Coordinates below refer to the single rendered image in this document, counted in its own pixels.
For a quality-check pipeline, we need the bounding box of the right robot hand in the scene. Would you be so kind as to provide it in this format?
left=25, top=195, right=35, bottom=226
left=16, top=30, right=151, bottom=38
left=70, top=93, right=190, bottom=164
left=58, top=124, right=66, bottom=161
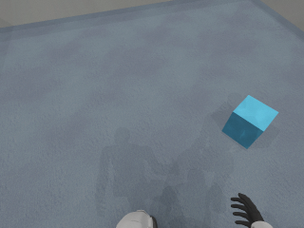
left=230, top=193, right=264, bottom=228

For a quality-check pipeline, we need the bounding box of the carton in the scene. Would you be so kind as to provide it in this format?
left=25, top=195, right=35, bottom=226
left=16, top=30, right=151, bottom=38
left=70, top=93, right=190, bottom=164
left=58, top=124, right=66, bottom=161
left=221, top=95, right=278, bottom=149

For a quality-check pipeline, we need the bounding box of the left robot thigh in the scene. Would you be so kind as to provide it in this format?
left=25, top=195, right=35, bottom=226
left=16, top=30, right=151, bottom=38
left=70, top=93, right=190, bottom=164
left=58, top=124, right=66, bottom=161
left=116, top=211, right=153, bottom=228

